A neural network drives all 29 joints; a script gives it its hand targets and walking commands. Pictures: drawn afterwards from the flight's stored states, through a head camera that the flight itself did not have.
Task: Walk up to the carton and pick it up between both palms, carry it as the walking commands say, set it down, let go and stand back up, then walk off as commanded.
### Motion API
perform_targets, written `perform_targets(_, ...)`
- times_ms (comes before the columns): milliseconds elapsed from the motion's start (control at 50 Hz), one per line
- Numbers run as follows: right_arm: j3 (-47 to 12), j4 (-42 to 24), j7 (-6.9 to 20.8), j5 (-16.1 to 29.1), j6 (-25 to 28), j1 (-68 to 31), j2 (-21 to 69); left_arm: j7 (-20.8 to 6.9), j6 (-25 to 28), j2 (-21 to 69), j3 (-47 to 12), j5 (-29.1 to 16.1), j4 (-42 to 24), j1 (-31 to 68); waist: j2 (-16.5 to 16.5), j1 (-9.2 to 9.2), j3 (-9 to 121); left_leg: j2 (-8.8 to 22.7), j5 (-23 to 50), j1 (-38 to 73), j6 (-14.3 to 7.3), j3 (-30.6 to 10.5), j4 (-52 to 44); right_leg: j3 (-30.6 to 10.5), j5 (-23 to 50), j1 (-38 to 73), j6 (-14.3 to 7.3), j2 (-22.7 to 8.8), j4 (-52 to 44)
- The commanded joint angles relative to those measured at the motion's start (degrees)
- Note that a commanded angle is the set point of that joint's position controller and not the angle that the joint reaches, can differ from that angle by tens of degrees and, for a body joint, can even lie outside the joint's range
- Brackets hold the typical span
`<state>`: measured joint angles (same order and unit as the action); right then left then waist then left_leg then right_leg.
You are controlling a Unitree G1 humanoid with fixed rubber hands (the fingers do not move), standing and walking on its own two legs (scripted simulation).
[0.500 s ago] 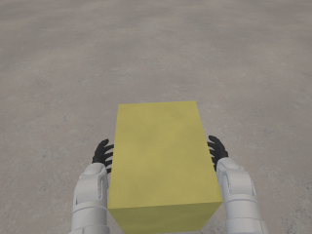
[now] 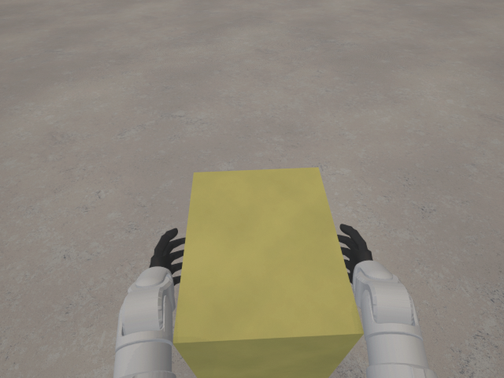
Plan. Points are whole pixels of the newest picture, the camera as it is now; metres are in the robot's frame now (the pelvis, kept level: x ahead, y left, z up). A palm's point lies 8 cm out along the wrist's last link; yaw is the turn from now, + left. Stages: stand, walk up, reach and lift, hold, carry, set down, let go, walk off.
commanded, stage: reach and lift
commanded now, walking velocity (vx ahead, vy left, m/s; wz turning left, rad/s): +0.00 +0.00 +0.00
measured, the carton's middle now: (260, 278) +0.31 +0.00 -0.02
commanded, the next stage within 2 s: hold in 0.36 s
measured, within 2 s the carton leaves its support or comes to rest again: neither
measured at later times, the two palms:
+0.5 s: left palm (162, 281) +0.28 +0.16 +0.04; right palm (361, 275) +0.27 -0.16 +0.04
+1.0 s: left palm (154, 280) +0.28 +0.17 +0.05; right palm (354, 271) +0.28 -0.15 +0.04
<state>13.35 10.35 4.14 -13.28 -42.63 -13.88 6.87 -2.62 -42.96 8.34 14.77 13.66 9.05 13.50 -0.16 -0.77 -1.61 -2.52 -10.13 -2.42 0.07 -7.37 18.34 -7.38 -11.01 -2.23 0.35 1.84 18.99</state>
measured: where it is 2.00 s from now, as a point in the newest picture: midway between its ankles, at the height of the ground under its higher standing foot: outside the picture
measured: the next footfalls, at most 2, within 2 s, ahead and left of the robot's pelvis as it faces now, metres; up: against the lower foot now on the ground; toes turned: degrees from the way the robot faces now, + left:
left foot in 1.18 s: +0.05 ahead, +0.17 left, +0.00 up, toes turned +15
right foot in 1.70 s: -0.02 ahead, +0.00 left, +0.00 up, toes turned +1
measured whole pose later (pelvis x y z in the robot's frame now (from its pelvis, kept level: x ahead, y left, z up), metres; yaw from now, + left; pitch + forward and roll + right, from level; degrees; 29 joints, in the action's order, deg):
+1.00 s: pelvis -0.01 +0.01 -0.01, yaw +3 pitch -1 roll -1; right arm 11.4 4.0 1.7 -9.7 -45.3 -11.2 5.3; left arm -1.2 -44.7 7.8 11.0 12.2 5.6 12.9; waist -1.0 -0.9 3.5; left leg -3.0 -18.0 -17.5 0.2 -5.0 37.3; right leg -4.0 -15.2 -12.5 0.6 1.4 28.7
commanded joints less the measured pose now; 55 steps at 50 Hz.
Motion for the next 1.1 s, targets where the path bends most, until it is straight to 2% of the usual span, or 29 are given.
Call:
perform_targets(0,-32.7,-3.8,9.6,12.1,1.1,-26.4,45.7,-10.0,0.9,46.1,-33.4,-12.0,-2.3,25.7,0.2,0.04,13.5,-2.8,11.6,3.9,0.5,2.8,-1.8,3.4,13.3,2.2,0.4,3.0,-2.0)
perform_targets(160,-33.5,-6.4,9.4,12.4,1.1,-23.7,43.6,-9.4,0.9,45.5,-34.5,-12.1,-4.2,22.5,0.0,-0.15,12.8,-2.6,13.6,4.5,0.7,2.3,-1.8,3.4,14.8,2.5,0.3,3.2,-2.0)
perform_targets(360,-34.4,-7.7,9.1,12.7,1.3,-22.4,42.8,-9.1,1.3,44.1,-35.2,-12.2,-5.6,21.5,0.1,-0.14,12.1,-2.7,12.6,4.1,0.6,2.2,-1.8,3.4,13.7,2.6,0.4,3.2,-2.0)
perform_targets(640,-34.2,-5.7,8.9,12.2,1.2,-24.6,44.7,-9.9,1.5,43.1,-34.2,-11.9,-3.8,24.6,0.7,0.12,11.0,-3.0,7.1,2.1,0.0,2.8,-1.6,3.4,8.8,1.8,0.5,2.8,-1.9)
perform_targets(860,-33.8,-4.7,9.1,12.0,1.2,-25.6,45.8,-10.5,1.5,44.2,-33.9,-11.9,-2.7,25.9,0.5,0.11,11.3,-3.0,6.7,1.9,0.0,2.8,-1.4,3.4,8.3,1.7,0.5,2.7,-1.7)
perform_targets(880,-35.8,-7.1,8.6,15.5,0.8,-26.5,46.2,-11.0,1.0,43.5,-36.5,-13.9,-4.7,25.7,-0.5,1.25,16.5,6.6,3.7,-6.9,-1.6,0.4,4.3,3.0,0.9,-3.5,-1.1,-7.7,5.0)
perform_targets(900,-35.8,-7.5,8.4,15.3,0.3,-26.9,46.8,-10.6,0.6,44.1,-36.3,-14.2,-4.5,26.2,-0.4,1.35,17.7,5.8,3.3,-8.9,-2.3,-0.4,8.4,-0.3,0.1,-4.6,-2.2,-8.9,5.8)
perform_targets(920,-36.7,-8.4,8.3,15.9,-0.2,-26.9,46.5,-10.3,0.0,43.7,-36.9,-14.8,-5.1,25.6,1.6,1.76,17.6,4.8,4.2,-13.4,-2.1,0.5,13.5,-3.2,1.4,-5.1,-3.6,-11.3,6.0)
perform_targets(940,-37.7,-9.1,8.2,16.8,-1.2,-26.6,46.4,-9.8,-0.8,42.9,-37.1,-15.0,-5.5,24.7,5.0,2.30,18.3,3.4,3.4,-18.3,-1.2,1.7,19.7,-8.1,3.8,-3.2,-5.8,-15.1,5.0)
perform_targets(960,-39.3,-10.5,8.2,18.3,-2.4,-26.6,46.3,-9.3,-1.7,42.3,-37.6,-14.9,-6.4,22.8,9.1,2.84,18.5,1.7,-3.6,-22.6,-0.1,3.4,27.1,-13.7,11.3,-2.4,-9.3,-20.2,3.2)
perform_targets(980,-41.0,-12.6,8.3,19.9,-3.7,-27.3,46.4,-8.9,-2.6,42.2,-38.9,-15.4,-8.5,22.4,14.1,2.95,18.6,0.9,-21.3,-26.6,0.7,5.9,36.8,-17.4,19.9,-3.5,-12.9,-25.4,2.3)
perform_targets(1000,-41.9,-14.7,8.2,21.1,-4.5,-29.6,46.7,-8.4,-3.6,42.7,-40.4,-16.9,-11.2,24.7,10.5,2.70,18.1,2.8,-23.1,-28.4,1.7,6.8,40.9,-15.2,23.1,-4.3,-13.7,-26.1,2.7)
perform_targets(1020,-42.6,-17.1,8.2,22.2,-5.7,-29.7,46.5,-8.0,-5.0,43.2,-41.8,-18.4,-13.8,25.5,8.5,2.31,18.0,4.0,-20.8,-28.7,1.8,6.6,40.9,-12.3,24.5,-6.2,-13.0,-25.2,3.9)
perform_targets(1060,-43.9,-20.4,7.8,23.9,-9.0,-27.9,45.7,-7.3,-8.3,42.9,-43.7,-20.8,-17.9,24.7,9.2,1.66,18.6,5.0,-16.8,-27.9,1.4,7.0,32.7,-6.6,26.7,-7.8,-9.4,-22.9,7.3)
perform_targets(1080,-44.1,-21.5,7.5,24.6,-10.8,-26.2,44.8,-6.9,-10.0,42.7,-44.2,-21.6,-19.6,23.3,10.3,1.51,19.6,4.1,-15.5,-25.0,1.1,8.4,27.3,-3.6,27.4,-9.0,-7.7,-21.8,8.8)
